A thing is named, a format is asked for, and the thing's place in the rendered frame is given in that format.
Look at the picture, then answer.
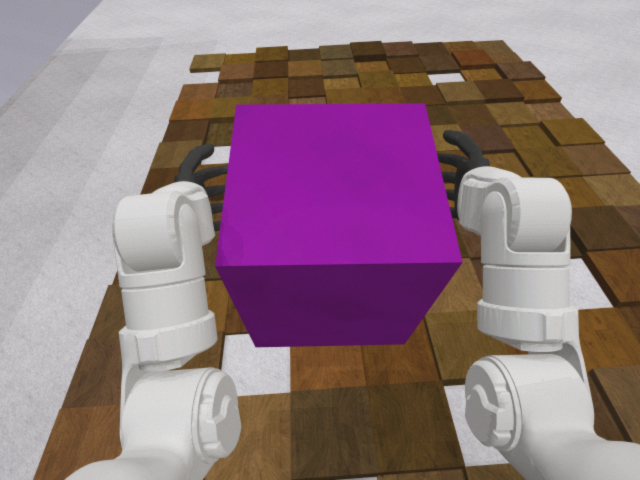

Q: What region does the right robot hand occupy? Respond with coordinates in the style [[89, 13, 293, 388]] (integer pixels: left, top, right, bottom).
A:
[[437, 130, 490, 220]]

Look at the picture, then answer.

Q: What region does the left robot forearm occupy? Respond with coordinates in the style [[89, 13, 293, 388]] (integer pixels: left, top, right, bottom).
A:
[[112, 181, 218, 447]]

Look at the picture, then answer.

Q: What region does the right robot forearm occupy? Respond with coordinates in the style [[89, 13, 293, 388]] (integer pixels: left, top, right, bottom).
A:
[[457, 166, 594, 426]]

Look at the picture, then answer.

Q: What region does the carton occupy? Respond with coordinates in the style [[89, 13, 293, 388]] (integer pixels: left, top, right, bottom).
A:
[[215, 103, 463, 347]]

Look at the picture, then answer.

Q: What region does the robot right upper arm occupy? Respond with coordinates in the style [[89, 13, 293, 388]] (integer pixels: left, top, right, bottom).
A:
[[465, 354, 640, 480]]

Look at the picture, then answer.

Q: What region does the left robot hand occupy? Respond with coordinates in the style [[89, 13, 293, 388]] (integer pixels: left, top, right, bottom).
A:
[[174, 144, 228, 231]]

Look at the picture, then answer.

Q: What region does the robot left upper arm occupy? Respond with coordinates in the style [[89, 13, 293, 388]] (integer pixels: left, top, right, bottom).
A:
[[65, 367, 241, 480]]

